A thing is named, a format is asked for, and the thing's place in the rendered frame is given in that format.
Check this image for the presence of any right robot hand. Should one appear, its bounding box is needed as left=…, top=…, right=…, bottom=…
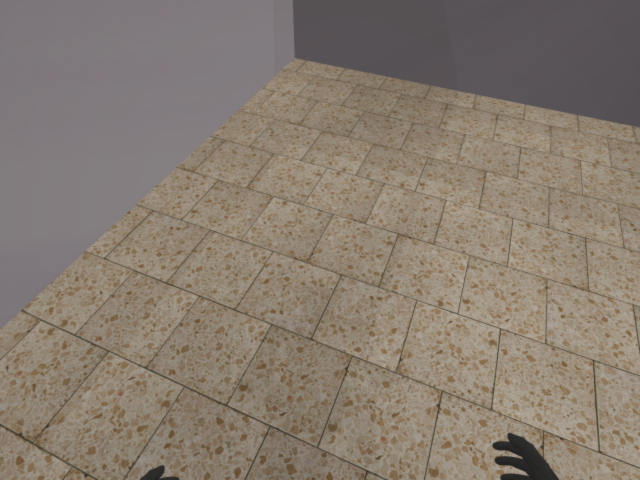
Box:
left=492, top=433, right=559, bottom=480

